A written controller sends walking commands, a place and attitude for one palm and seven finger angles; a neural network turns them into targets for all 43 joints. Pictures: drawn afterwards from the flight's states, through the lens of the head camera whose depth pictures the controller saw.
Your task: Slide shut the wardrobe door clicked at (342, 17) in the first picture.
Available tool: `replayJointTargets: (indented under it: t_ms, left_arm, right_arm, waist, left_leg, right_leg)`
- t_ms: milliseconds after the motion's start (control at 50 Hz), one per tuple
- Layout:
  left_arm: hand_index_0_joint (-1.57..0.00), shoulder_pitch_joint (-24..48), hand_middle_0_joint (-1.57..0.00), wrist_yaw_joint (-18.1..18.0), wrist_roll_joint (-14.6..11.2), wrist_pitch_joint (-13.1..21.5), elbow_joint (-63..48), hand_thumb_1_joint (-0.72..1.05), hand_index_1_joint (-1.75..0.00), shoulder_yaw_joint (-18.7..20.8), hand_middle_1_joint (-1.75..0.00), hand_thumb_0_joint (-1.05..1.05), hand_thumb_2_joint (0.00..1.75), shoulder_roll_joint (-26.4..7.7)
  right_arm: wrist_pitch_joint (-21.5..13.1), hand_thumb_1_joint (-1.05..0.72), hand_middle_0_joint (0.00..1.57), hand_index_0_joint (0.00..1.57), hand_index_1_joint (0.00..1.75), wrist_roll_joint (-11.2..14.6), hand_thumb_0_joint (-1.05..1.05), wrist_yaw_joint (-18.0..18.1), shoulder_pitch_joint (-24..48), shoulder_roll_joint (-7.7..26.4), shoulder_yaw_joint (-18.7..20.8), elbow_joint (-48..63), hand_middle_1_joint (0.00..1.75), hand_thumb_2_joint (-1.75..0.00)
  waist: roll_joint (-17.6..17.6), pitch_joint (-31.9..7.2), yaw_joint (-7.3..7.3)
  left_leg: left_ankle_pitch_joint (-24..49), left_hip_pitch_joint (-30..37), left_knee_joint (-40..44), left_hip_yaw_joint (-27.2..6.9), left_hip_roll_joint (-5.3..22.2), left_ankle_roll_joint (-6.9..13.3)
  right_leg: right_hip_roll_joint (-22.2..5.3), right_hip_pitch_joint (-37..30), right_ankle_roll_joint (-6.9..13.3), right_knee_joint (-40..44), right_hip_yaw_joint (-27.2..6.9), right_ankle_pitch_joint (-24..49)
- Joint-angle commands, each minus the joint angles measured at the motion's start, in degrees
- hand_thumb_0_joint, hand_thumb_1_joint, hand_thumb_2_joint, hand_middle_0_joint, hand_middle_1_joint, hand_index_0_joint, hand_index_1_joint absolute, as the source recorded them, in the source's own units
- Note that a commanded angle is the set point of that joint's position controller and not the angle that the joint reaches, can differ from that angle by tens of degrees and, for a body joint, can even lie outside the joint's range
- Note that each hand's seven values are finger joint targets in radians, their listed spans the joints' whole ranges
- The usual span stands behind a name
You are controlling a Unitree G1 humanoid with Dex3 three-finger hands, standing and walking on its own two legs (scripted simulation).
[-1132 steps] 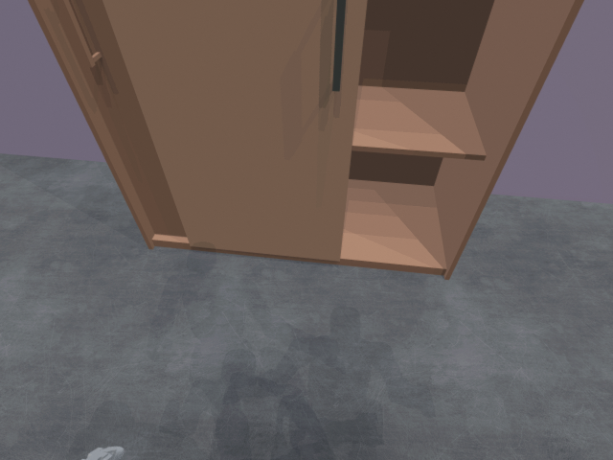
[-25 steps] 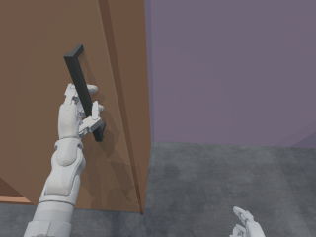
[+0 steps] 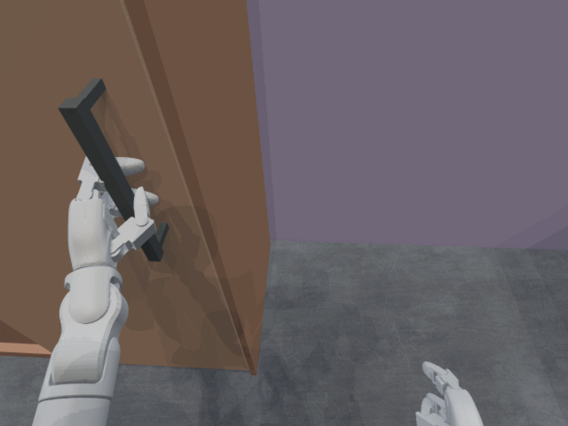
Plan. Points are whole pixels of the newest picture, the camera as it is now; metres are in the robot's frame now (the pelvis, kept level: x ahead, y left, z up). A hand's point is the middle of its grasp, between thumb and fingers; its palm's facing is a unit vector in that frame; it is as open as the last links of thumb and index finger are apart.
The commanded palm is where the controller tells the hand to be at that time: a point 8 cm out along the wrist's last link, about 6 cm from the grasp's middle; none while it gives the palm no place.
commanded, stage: stop walking and hold the door there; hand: left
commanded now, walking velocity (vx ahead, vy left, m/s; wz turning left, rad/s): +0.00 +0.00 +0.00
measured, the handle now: (129, 185) +0.36 +0.24 +0.17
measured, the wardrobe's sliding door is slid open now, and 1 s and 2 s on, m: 0.00 0.00 0.00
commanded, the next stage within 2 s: loosen the grip on the handle in 1.98 s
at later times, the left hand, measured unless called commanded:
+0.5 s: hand (146, 221) +0.31 +0.20 +0.15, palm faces +0.37 -0.91 -0.20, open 5.9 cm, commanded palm +0.28 +0.23 +0.15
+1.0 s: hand (144, 223) +0.31 +0.21 +0.15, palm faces +0.29 -0.94 -0.18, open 5.9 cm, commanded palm +0.28 +0.23 +0.15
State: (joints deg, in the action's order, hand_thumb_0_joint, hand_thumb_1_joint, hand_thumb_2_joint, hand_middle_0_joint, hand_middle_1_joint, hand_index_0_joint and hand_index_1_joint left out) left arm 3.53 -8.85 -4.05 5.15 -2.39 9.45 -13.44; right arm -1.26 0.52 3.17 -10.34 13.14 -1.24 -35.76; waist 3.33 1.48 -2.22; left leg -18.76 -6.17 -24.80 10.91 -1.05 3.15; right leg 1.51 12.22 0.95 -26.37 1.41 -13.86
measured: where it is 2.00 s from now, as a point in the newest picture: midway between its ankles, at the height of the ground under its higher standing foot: outside the picture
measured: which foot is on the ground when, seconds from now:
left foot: down 0.00-1.00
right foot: down 0.00-1.00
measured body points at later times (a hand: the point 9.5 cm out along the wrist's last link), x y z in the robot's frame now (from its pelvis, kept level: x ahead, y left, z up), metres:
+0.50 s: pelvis -0.02 -0.02 +0.00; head -0.02 -0.04 +0.45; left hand +0.29 +0.25 +0.16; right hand +0.12 -0.28 -0.10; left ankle -0.06 +0.05 -0.74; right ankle +0.00 -0.11 -0.74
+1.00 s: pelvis -0.04 +0.01 +0.00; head -0.03 -0.01 +0.45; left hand +0.29 +0.26 +0.16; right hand +0.11 -0.24 -0.10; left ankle -0.06 +0.05 -0.74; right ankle +0.00 -0.11 -0.74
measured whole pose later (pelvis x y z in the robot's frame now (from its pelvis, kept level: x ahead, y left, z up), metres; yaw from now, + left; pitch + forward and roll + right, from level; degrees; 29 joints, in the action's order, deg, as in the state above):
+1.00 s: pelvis -0.04 +0.01 +0.00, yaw -1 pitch +0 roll -1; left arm 11.0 -8.2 -3.9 8.1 10.5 10.0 -15.9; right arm -0.6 1.2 4.8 -11.9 14.0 -1.0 -37.5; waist 3.0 -0.2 -0.1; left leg -16.3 -9.2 -24.7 12.3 -1.6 5.2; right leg 1.2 15.2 0.3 -25.5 -0.2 -10.2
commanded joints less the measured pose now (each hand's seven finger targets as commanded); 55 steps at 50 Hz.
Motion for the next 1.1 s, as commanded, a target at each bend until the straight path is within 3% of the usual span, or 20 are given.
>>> replayJointTargets:
  t_ms: [0, 40, 100, 120, 160, 200, 240, 280, 360, 380, 400, 540, 560, 600, 760, 860, 900, 920, 1040, 1080]
  left_arm:
    - [-0.45, 11.3, -0.45, 2.0, 1.9, 4.8, -14.6, 0.90, -1.40, -4.2, -1.40, 0.00, 0.90, -5.8]
    - [-0.45, 10.8, -0.45, 1.6, 1.8, 4.6, -13.4, 0.90, -1.40, -2.7, -1.40, 0.00, 0.90, -7.3]
    - [-0.45, 10.7, -0.45, 1.2, 1.6, 4.4, -10.8, 0.90, -1.40, 0.3, -1.40, 0.00, 0.90, -9.7]
    - [-0.45, 10.9, -0.45, 1.4, 1.6, 4.3, -10.6, 0.90, -1.40, -1.4, -1.40, 0.00, 0.90, -8.2]
    - [-0.45, 11.2, -0.45, 1.4, 1.5, 4.1, -9.3, 0.90, -1.40, -1.7, -1.40, 0.00, 0.90, -8.2]
    - [-0.45, 11.8, -0.45, 1.1, 1.5, 4.2, -7.7, 0.90, -1.40, 0.6, -1.40, 0.00, 0.90, -10.4]
    - [-0.45, 11.9, -0.45, 1.2, 1.3, 4.0, -6.1, 0.90, -1.40, -0.3, -1.40, 0.00, 0.90, -9.8]
    - [-0.45, 12.8, -0.45, 1.0, 1.4, 4.1, -4.9, 0.90, -1.40, 1.2, -1.40, 0.00, 0.90, -11.3]
    - [-0.45, 14.0, -0.45, 1.2, 1.3, 4.3, -2.6, 0.90, -1.40, 0.9, -1.40, 0.00, 0.90, -11.1]
    - [-0.45, 14.4, -0.45, 1.0, 1.4, 4.4, -1.8, 0.90, -1.40, 2.8, -1.40, 0.00, 0.90, -13.0]
    - [-0.45, 15.1, -0.45, 1.2, 1.4, 4.7, -1.8, 0.90, -1.40, 1.7, -1.40, 0.00, 0.90, -11.9]
    - [-0.45, 17.1, -0.45, 1.3, 1.4, 5.3, 0.0, 0.90, -1.40, 2.0, -1.40, 0.00, 0.90, -12.8]
    - [-0.45, 17.7, -0.45, 1.6, 1.4, 5.4, -0.6, 0.90, -1.40, -0.3, -1.40, 0.00, 0.90, -10.4]
    - [-0.45, 18.7, -0.45, 1.5, 1.6, 5.7, -0.5, 0.90, -1.40, 0.5, -1.40, 0.00, 0.90, -11.3]
    - [-0.45, 20.0, -0.45, 1.8, 1.6, 6.0, 1.2, 0.90, -1.40, -0.5, -1.40, 0.00, 0.90, -10.2]
    - [-0.45, 20.5, -0.45, 2.0, 1.6, 6.5, 0.8, 0.90, -1.40, -1.0, -1.40, 0.00, 0.90, -9.5]
    - [-0.45, 20.5, -0.45, 1.9, 1.9, 6.6, 1.2, 0.90, -1.40, 0.3, -1.40, 0.00, 0.90, -11.0]
    - [-0.45, 20.9, -0.45, 2.1, 1.9, 6.7, 0.8, 0.90, -1.40, -0.7, -1.40, 0.00, 0.90, -10.0]
    - [-0.45, 21.7, -0.45, 1.9, 1.7, 6.6, 0.7, 0.90, -1.40, -0.7, -1.40, 0.00, 0.90, -11.2]
    - [-0.45, 23.3, -0.45, 1.9, 1.9, 6.4, 0.3, 0.90, -1.40, -1.8, -1.40, 0.00, 0.90, -10.0]
  right_arm:
    - [-2.7, -0.90, 0.20, 0.20, 0.30, 0.2, 0.00, 1.5, 4.1, 6.2, 2.4, 8.4, 0.30, -0.90]
    - [-2.5, -0.90, 0.20, 0.20, 0.30, 0.3, 0.00, 1.8, 4.2, 6.6, 2.4, 8.1, 0.30, -0.90]
    - [-2.2, -0.90, 0.20, 0.20, 0.30, 0.3, 0.00, 2.1, 4.2, 6.7, 2.5, 8.1, 0.30, -0.90]
    - [-2.0, -0.90, 0.20, 0.20, 0.30, 0.4, 0.00, 2.1, 4.3, 6.5, 2.4, 8.3, 0.30, -0.90]
    - [-1.8, -0.90, 0.20, 0.20, 0.30, 0.5, 0.00, 2.2, 4.2, 6.8, 2.3, 8.1, 0.30, -0.90]
    - [-1.7, -0.90, 0.20, 0.20, 0.30, 0.5, 0.00, 2.4, 4.3, 7.1, 2.4, 8.0, 0.30, -0.90]
    - [-1.4, -0.90, 0.20, 0.20, 0.30, 0.5, 0.00, 2.6, 4.6, 7.2, 2.4, 7.6, 0.30, -0.90]
    - [-1.5, -0.90, 0.20, 0.20, 0.30, 0.5, 0.00, 2.5, 4.4, 7.3, 2.4, 7.5, 0.30, -0.90]
    - [-1.6, -0.90, 0.20, 0.20, 0.30, 0.6, 0.00, 2.6, 4.3, 7.4, 2.3, 7.1, 0.30, -0.90]
    - [-1.7, -0.90, 0.20, 0.20, 0.30, 0.7, 0.00, 2.6, 4.1, 7.8, 2.5, 7.0, 0.30, -0.90]
    - [-1.8, -0.90, 0.20, 0.20, 0.30, 0.6, 0.00, 2.5, 4.1, 7.6, 2.4, 7.0, 0.30, -0.90]
    - [-2.2, -0.90, 0.20, 0.20, 0.30, 0.8, 0.00, 2.8, 3.7, 8.0, 2.6, 6.0, 0.30, -0.90]
    - [-2.3, -0.90, 0.20, 0.20, 0.30, 0.8, 0.00, 2.7, 3.6, 7.5, 2.3, 6.3, 0.30, -0.90]
    - [-2.5, -0.90, 0.20, 0.20, 0.30, 0.7, 0.00, 2.7, 3.5, 7.7, 2.4, 6.1, 0.30, -0.90]
    - [-2.6, -0.90, 0.20, 0.20, 0.30, 0.6, 0.00, 2.8, 3.5, 7.5, 2.2, 5.6, 0.30, -0.90]
    - [-2.6, -0.90, 0.20, 0.20, 0.30, 0.6, 0.00, 2.7, 3.6, 7.3, 2.2, 5.7, 0.30, -0.90]
    - [-2.3, -0.90, 0.20, 0.20, 0.30, 0.5, 0.00, 2.6, 3.8, 7.9, 2.5, 5.9, 0.30, -0.90]
    - [-2.1, -0.90, 0.20, 0.20, 0.30, 0.6, 0.00, 2.4, 4.0, 7.8, 2.5, 6.2, 0.30, -0.90]
    - [0.3, -0.90, 0.20, 0.20, 0.30, 0.7, 0.00, 1.7, 3.7, 7.9, 3.4, 7.0, 0.30, -0.90]
    - [1.0, -0.90, 0.20, 0.20, 0.30, 0.7, 0.00, 1.3, 4.1, 7.3, 3.2, 7.6, 0.30, -0.90]
  waist:
    - [-1.6, -17.7, 3.22]
    - [-1.1, -17.4, 3.39]
    - [-2.5, -16.9, 3.33]
    - [-2.6, -16.8, 3.41]
    - [-1.0, -15.4, 3.52]
    - [-2.4, -15.3, 3.26]
    - [-2.5, -14.1, 3.38]
    - [-1.8, -13.3, 3.15]
    - [-2.4, -12.9, 3.08]
    - [-2.2, -12.7, 2.95]
    - [-2.3, -13.2, 2.96]
    - [-2.2, -13.2, 3.04]
    - [-2.0, -13.2, 2.98]
    - [-1.5, -13.7, 2.87]
    - [-2.1, -11.5, 2.67]
    - [-1.5, -12.4, 2.60]
    - [-0.9, -12.4, 2.28]
    - [-1.1, -12.6, 2.35]
    - [-7.6, -14.3, 2.91]
    - [-9.7, -15.0, 2.92]
  left_leg:
    - [40.7, 8.7, -0.7, -7.4, 10.1, -5.8]
    - [40.7, 8.2, -0.8, -7.8, 10.0, -5.5]
    - [34.7, 5.8, -0.6, -7.3, 9.3, -4.7]
    - [32.4, 5.7, -0.3, -7.1, 9.0, -4.4]
    - [28.8, 4.9, 0.9, -7.5, 8.9, -4.1]
    - [25.8, 3.9, 1.6, -7.8, 8.8, -3.5]
    - [22.2, 3.6, 2.6, -8.0, 8.8, -3.2]
    - [18.8, 2.3, 3.3, -7.8, 8.6, -2.6]
    - [16.9, 2.0, 4.3, -8.3, 8.7, -2.3]
    - [16.4, 1.6, 4.4, -8.3, 8.6, -2.3]
    - [16.3, 1.6, 4.5, -8.4, 8.6, -2.2]
    - [17.3, 2.6, 5.0, -8.9, 9.3, -2.4]
    - [17.4, 2.7, 5.1, -8.9, 9.4, -2.3]
    - [19.1, 3.3, 5.2, -9.2, 9.8, -2.6]
    - [16.6, 2.2, 6.7, -9.4, 10.8, -3.2]
    - [20.6, 3.2, 6.1, -9.3, 11.1, -4.2]
    - [19.6, 1.1, 5.0, -8.6, 9.7, -3.8]
    - [19.1, 0.7, 4.1, -8.5, 9.0, -3.7]
    - [11.7, -1.7, -4.0, -8.5, 5.9, -2.7]
    - [8.0, -3.6, -5.6, -8.8, 4.7, -2.9]
  right_leg:
    - [-5.6, -3.7, 0.5, -1.6, -7.1, 32.0]
    - [-5.9, -3.7, 0.4, -1.2, -7.1, 32.6]
    - [-6.4, -5.3, 0.4, -0.1, -8.1, 36.1]
    - [-6.5, -5.4, 0.3, 0.3, -8.5, 36.1]
    - [-6.4, -4.5, 0.1, 1.2, -8.9, 33.3]
    - [-6.2, -4.7, -0.1, 2.1, -8.9, 30.9]
    - [-6.3, -3.8, -0.3, 3.2, -9.0, 28.3]
    - [-6.2, -3.6, -0.3, 4.2, -9.4, 25.6]
    - [-6.1, -3.3, -0.5, 4.9, -9.3, 22.6]
    - [-5.9, -3.0, -0.4, 5.1, -9.5, 21.7]
    - [-6.0, -3.4, -0.4, 5.0, -9.3, 21.5]
    - [-5.6, -1.8, -0.5, 4.4, -8.7, 20.0]
    - [-5.4, -1.7, -0.5, 4.0, -8.7, 19.6]
    - [-5.0, -1.3, -0.4, 3.1, -8.1, 19.5]
    - [-4.6, 1.0, -0.7, 2.4, -7.6, 15.1]
    - [-4.4, 0.9, -0.6, 1.0, -6.9, 16.1]
    - [-5.6, -0.8, -0.2, 1.2, -7.9, 18.0]
    - [-6.3, -1.1, 0.1, 1.2, -8.8, 19.3]
    - [-14.9, 0.1, 2.4, 3.1, -15.9, 21.7]
    - [-18.0, -1.0, 3.7, 2.8, -17.9, 23.7]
